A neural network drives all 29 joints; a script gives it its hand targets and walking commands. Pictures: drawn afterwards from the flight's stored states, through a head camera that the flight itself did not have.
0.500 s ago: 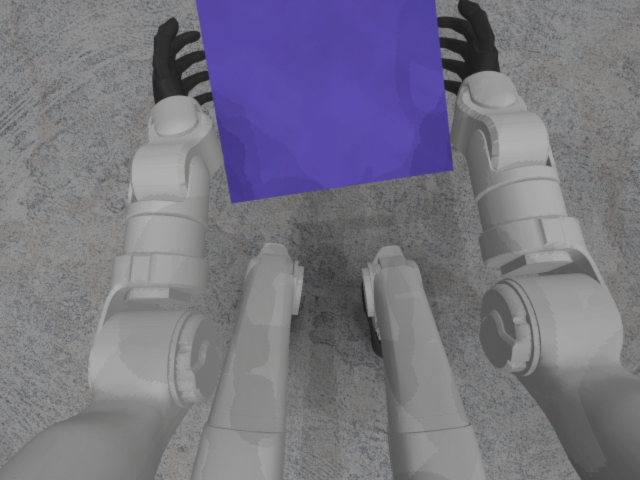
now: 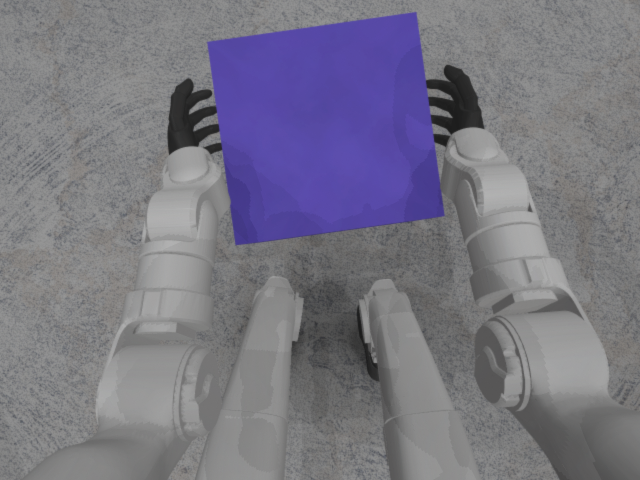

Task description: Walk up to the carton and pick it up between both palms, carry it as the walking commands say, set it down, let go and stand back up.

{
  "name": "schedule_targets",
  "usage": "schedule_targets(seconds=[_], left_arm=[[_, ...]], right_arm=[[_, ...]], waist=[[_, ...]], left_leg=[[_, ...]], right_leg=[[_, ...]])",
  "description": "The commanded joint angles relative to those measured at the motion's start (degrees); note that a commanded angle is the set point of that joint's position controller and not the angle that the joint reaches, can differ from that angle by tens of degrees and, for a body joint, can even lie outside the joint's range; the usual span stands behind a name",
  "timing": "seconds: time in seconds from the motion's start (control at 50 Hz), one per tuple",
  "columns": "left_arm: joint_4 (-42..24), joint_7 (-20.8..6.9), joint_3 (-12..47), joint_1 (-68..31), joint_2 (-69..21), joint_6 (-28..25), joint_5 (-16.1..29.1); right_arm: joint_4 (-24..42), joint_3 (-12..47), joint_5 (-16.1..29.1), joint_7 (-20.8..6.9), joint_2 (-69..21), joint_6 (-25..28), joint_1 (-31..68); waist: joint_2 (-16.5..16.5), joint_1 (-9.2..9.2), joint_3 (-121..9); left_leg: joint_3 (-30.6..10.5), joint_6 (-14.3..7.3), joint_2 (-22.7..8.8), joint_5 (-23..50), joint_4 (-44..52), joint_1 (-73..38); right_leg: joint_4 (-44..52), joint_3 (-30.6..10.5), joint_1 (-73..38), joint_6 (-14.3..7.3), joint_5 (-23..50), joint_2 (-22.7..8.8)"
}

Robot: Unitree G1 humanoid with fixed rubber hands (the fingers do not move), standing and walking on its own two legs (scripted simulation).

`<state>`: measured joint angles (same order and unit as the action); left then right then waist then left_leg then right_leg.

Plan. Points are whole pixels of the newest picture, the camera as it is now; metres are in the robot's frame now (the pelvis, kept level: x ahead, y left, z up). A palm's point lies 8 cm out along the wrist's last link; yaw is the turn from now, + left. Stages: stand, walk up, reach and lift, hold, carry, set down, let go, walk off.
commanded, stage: reach and lift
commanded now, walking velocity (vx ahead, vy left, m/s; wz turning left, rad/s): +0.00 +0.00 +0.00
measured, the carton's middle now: (325, 146) +0.48 +0.02 -0.13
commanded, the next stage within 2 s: none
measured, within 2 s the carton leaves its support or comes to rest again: neither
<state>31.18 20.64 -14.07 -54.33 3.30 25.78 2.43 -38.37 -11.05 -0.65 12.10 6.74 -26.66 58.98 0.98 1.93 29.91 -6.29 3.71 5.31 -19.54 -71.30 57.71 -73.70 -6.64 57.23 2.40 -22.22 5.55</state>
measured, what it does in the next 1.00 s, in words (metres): rises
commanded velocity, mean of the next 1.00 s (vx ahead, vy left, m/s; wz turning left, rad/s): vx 0.00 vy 0.00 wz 0.00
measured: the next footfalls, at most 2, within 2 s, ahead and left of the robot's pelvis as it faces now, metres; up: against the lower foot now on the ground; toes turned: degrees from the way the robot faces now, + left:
none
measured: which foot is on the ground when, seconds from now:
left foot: down 0.00-1.00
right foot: down 0.00-1.00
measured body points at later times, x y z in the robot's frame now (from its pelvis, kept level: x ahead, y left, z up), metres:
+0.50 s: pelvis +0.01 -0.01 +0.06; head +0.21 +0.00 +0.46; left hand +0.44 +0.17 +0.01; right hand +0.46 -0.14 +0.01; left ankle +0.16 +0.14 -0.61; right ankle +0.14 -0.12 -0.61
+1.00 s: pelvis +0.09 +0.00 +0.12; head +0.08 +0.01 +0.57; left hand +0.42 +0.18 +0.13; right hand +0.45 -0.14 +0.13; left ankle +0.16 +0.14 -0.61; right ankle +0.14 -0.12 -0.61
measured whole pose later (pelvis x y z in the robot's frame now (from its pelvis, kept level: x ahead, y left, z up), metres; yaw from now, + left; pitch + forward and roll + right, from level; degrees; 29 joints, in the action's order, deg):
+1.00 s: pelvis +0.09 +0.00 +0.12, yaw +0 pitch +2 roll +0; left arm 39.0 14.7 -21.7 -28.2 -8.0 27.8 -12.8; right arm -47.0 -20.9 -13.7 7.4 -4.2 -27.9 32.8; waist 1.6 2.8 -4.9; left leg -6.8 1.7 2.9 -12.5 -34.8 23.9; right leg -36.7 -7.9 23.5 1.0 -14.8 3.2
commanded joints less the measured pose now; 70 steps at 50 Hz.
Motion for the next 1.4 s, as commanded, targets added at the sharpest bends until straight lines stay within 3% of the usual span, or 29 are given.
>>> schedule_targets(seconds=[0.0,0.06,0.1,0.12,0.16,0.22,0.26,0.3,0.32,0.34,0.36,0.38,0.4,0.44,0.52,0.56,0.6,0.62,0.66,0.78,0.82,0.88,0.96,1.06,1.1,1.22,1.26,1.36,1.38], left_arm=[[-15.96,-30.50,37.80,-54.26,-63.38,-3.12,10.38],[-12.75,-30.98,37.95,-50.10,-65.36,-3.01,10.34],[-14.69,-31.16,38.53,-55.25,-64.79,-3.44,10.31],[-13.82,-31.24,38.84,-52.75,-66.21,-3.21,10.02],[-11.97,-31.16,37.18,-49.16,-66.04,-2.90,9.16],[-16.24,-31.52,38.61,-51.65,-65.68,-3.36,9.93],[-11.55,-32.09,37.77,-47.97,-66.24,-2.92,8.96],[-10.99,-32.36,37.26,-45.73,-65.51,-3.41,8.25],[-16.07,-32.36,38.13,-48.56,-65.26,-3.89,9.20],[-10.74,-32.88,37.10,-46.77,-64.38,-3.50,7.88],[-13.06,-32.77,37.75,-48.07,-65.01,-3.58,8.68],[-13.20,-32.85,38.10,-47.38,-65.14,-3.44,9.13],[-10.92,-33.07,36.64,-46.44,-64.02,-3.33,8.40],[-14.10,-33.18,37.78,-45.43,-64.97,-3.33,8.66],[-10.22,-34.02,36.71,-44.13,-65.26,-3.33,8.04],[-13.06,-34.21,36.93,-44.30,-65.40,-3.40,8.98],[-9.32,-34.28,35.69,-42.94,-67.26,-3.23,6.67],[-8.11,-34.44,34.71,-41.22,-68.52,-3.27,6.18],[-2.45,-34.95,28.63,-37.18,-69.14,-3.31,3.88],[4.09,-36.57,21.87,-32.58,-72.31,-2.12,-1.73],[2.59,-36.42,22.28,-28.85,-73.39,-1.59,-1.94],[8.25,-36.51,17.43,-23.36,-70.54,-0.09,-4.00],[4.94,-35.95,18.48,-18.17,-69.83,0.69,-4.83],[0.02,-36.18,24.46,-15.05,-71.19,2.68,-1.02],[-2.56,-35.70,25.78,-11.79,-70.80,3.31,-1.39],[-8.00,-36.15,30.86,-12.12,-72.80,6.27,2.13],[-8.04,-36.10,31.08,-13.30,-72.92,7.31,2.50],[-8.51,-37.09,28.61,-10.94,-70.87,9.85,1.06],[-10.21,-37.47,29.36,-13.75,-70.74,9.84,1.69]], right_arm=[[17.79,33.54,11.79,-23.84,-66.30,5.87,47.96],[19.84,34.28,11.80,-23.88,-67.00,6.44,48.67],[17.42,33.70,11.73,-24.50,-66.42,6.35,49.08],[16.76,32.83,10.83,-24.84,-66.87,6.21,47.38],[18.35,33.92,11.10,-25.02,-67.18,6.32,47.82],[19.24,34.88,12.01,-25.31,-68.19,6.38,47.06],[16.44,33.67,11.22,-25.23,-68.14,6.31,44.65],[16.12,34.69,11.13,-25.45,-69.03,6.13,43.21],[18.97,35.90,11.58,-25.40,-69.25,6.32,44.14],[13.98,34.13,10.81,-25.42,-69.10,6.42,43.10],[16.43,34.84,11.71,-25.50,-69.02,6.78,44.06],[17.93,34.99,11.81,-25.35,-68.98,6.60,45.07],[16.76,35.47,11.47,-25.38,-69.54,6.21,45.49],[19.19,35.94,11.61,-25.28,-69.28,6.12,43.37],[15.22,33.64,10.67,-25.74,-69.91,6.35,42.14],[18.62,35.61,11.48,-25.61,-71.00,6.31,42.66],[11.53,30.53,8.77,-26.02,-70.46,6.43,37.41],[12.89,30.83,8.93,-26.47,-70.90,6.80,38.47],[9.32,27.29,6.17,-27.21,-71.72,6.92,37.33],[-1.72,14.76,0.76,-29.67,-71.53,5.71,27.93],[0.39,15.85,1.46,-30.12,-72.36,5.26,25.45],[-5.10,10.02,-1.85,-30.18,-67.92,3.89,19.79],[-1.98,12.56,-1.35,-30.98,-69.25,3.13,16.53],[6.58,17.11,0.05,-30.48,-69.18,1.88,13.87],[7.26,19.34,0.64,-30.29,-71.13,0.61,9.85],[17.29,27.21,5.23,-31.11,-71.16,-1.66,14.87],[15.63,26.44,5.10,-30.81,-71.28,-2.70,13.72],[13.38,25.24,4.10,-30.98,-72.83,-5.70,10.74],[11.93,23.42,2.85,-31.06,-72.56,-5.94,8.45]], waist=[[-0.89,0.17,-134.76],[0.58,-0.04,-132.97],[-2.15,0.30,-130.42],[-0.90,-0.85,-130.82],[0.31,1.11,-130.28],[-0.68,0.51,-131.51],[-0.34,-0.32,-127.08],[0.29,1.62,-126.98],[0.24,2.03,-129.94],[0.46,1.65,-122.43],[-0.06,2.50,-125.25],[0.19,1.52,-126.54],[2.58,2.76,-123.74],[-0.11,2.43,-128.42],[1.16,1.49,-118.24],[1.21,2.20,-120.87],[-2.15,0.78,-110.73],[-2.52,1.69,-108.62],[0.86,1.73,-95.67],[-1.80,-0.66,-72.57],[-1.68,0.78,-73.97],[-0.21,-0.82,-63.71],[-1.75,2.10,-61.30],[-0.95,-0.57,-63.86],[-2.36,0.27,-63.66],[-0.29,1.26,-66.17],[-2.02,1.11,-63.50],[0.59,1.01,-57.32],[0.05,-0.70,-58.14]], left_leg=[[5.95,-1.50,2.50,7.30,11.78,-35.15],[5.18,-1.90,2.22,8.09,13.26,-36.36],[5.48,-1.60,2.11,5.22,14.26,-36.33],[4.86,-1.35,1.76,6.16,15.39,-39.14],[4.70,-1.72,1.98,7.75,16.56,-38.97],[5.24,-1.62,1.98,9.60,17.86,-41.40],[5.26,-1.83,1.83,7.23,19.20,-39.03],[5.83,-2.26,1.73,10.89,19.78,-40.43],[5.24,-2.10,1.90,12.32,20.72,-42.27],[5.37,-2.18,1.57,8.37,21.61,-37.71],[5.68,-2.27,1.70,8.40,22.21,-40.12],[5.24,-2.29,1.66,9.06,22.89,-40.65],[5.48,-2.66,1.62,7.75,23.30,-38.97],[5.24,-2.27,1.88,12.47,24.43,-44.03],[5.25,-2.38,1.30,9.85,27.06,-41.95],[5.39,-2.46,1.54,11.03,28.57,-44.46],[5.04,-1.80,1.40,9.52,29.65,-42.95],[4.76,-1.92,1.12,10.48,30.49,-42.89],[5.36,-2.27,0.86,7.02,31.32,-38.83],[4.76,-2.44,-0.80,-0.32,36.87,-38.94],[4.62,-2.55,-0.75,4.75,38.36,-45.41],[4.75,-2.25,-1.12,4.45,40.64,-42.33],[4.52,-2.27,-0.63,12.01,44.34,-49.34],[3.96,-2.01,-0.47,22.98,45.52,-55.10],[3.94,-1.74,-0.25,27.52,46.09,-57.26],[3.70,-1.72,-0.33,25.07,47.55,-60.84],[3.83,-1.42,-0.59,22.78,48.40,-59.69],[4.24,-2.21,-0.18,20.20,50.25,-59.07],[4.14,-1.98,-0.02,19.44,50.31,-58.45]], right_leg=[[12.91,4.50,-30.40,-1.91,6.02,1.98],[14.65,4.53,-31.76,-2.04,6.39,1.97],[16.32,3.53,-31.20,-2.27,3.61,1.38],[16.83,4.71,-29.80,-2.48,4.07,1.66],[17.86,4.36,-32.90,-2.13,5.56,1.80],[19.44,3.99,-36.00,-2.32,8.37,1.41],[21.45,3.56,-36.18,-2.24,6.30,0.80],[22.69,2.63,-38.58,-1.85,8.76,0.87],[22.77,2.52,-41.58,-2.01,10.81,1.10],[23.74,2.47,-38.97,-1.77,7.25,0.47],[24.30,2.23,-41.67,-1.97,7.49,0.50],[25.60,1.93,-44.26,-1.98,8.27,0.35],[25.81,2.03,-43.68,-1.48,6.46,0.25],[26.83,1.59,-47.33,-1.95,11.51,0.44],[29.70,1.69,-45.16,-1.78,9.03,-0.04],[31.51,1.06,-50.64,-1.54,10.57,-0.36],[32.12,1.33,-45.07,-2.49,9.67,-0.22],[32.79,1.47,-45.88,-2.65,10.36,-0.22],[34.08,2.14,-41.17,-2.33,6.45,-0.25],[39.05,3.72,-35.01,-3.31,-0.12,-0.74],[40.89,3.49,-38.70,-3.37,4.01,-0.80],[43.16,4.49,-36.48,-3.27,3.33,-0.91],[45.96,4.08,-39.99,-3.26,10.61,-0.51],[48.65,3.72,-46.20,-2.81,19.83,-0.52],[49.05,3.88,-46.65,-2.48,23.15,-0.26],[50.74,3.85,-50.07,-2.12,21.79,-0.31],[51.26,3.50,-49.78,-2.71,20.00,-0.59],[53.86,2.76,-50.90,-2.08,19.55,-1.64],[53.81,2.93,-51.56,-2.24,19.87,-1.33]])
